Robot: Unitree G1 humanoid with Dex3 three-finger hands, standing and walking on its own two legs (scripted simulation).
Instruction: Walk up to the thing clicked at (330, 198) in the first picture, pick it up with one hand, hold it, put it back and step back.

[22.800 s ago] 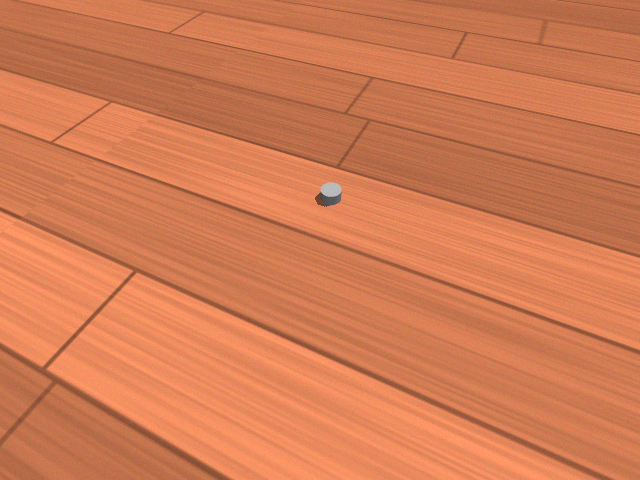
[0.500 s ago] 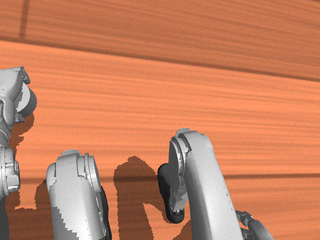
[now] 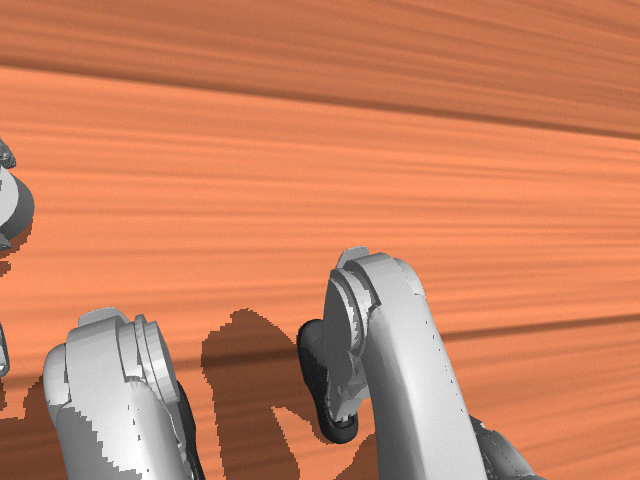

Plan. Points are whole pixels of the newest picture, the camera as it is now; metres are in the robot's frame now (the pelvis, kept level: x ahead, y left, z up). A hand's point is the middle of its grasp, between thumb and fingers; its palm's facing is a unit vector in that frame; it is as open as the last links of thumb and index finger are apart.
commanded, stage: rest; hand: left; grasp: from above
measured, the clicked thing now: out of the picture +0.46 +0.32 -0.23
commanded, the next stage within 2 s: open in 1.06 s
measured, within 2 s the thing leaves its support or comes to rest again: neither
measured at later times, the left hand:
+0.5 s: hand out of the picture +0.45 +0.31 -0.25, palm faces -0.46 -0.14 -0.88, open 11.4 cm
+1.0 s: hand out of the picture +0.45 +0.31 -0.26, palm faces -0.46 -0.14 -0.88, open 11.4 cm
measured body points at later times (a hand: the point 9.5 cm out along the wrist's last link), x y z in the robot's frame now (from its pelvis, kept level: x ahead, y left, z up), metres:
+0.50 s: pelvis +0.00 +0.00 -0.01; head +0.28 +0.10 +0.33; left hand +0.47 +0.31 -0.20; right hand +0.04 -0.27 -0.08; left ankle +0.06 +0.13 -0.27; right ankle +0.10 -0.12 -0.27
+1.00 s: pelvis +0.00 +0.01 -0.01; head +0.28 +0.11 +0.32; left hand +0.47 +0.31 -0.21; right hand +0.03 -0.26 -0.07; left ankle +0.06 +0.13 -0.27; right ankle +0.10 -0.12 -0.27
